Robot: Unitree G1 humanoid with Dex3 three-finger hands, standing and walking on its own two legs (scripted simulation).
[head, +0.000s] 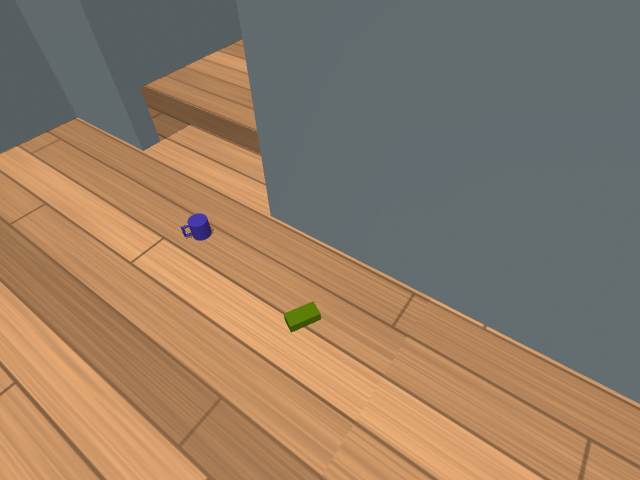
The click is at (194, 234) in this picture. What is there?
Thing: mug
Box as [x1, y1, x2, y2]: [181, 213, 211, 240]
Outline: 205,215 199,213 189,217 187,221 188,224 181,227 184,236 191,234 194,238 199,240 208,237 211,232
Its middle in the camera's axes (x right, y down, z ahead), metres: -0.56 -0.06 +1.71
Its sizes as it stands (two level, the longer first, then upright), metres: 0.118 0.084 0.087
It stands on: the floor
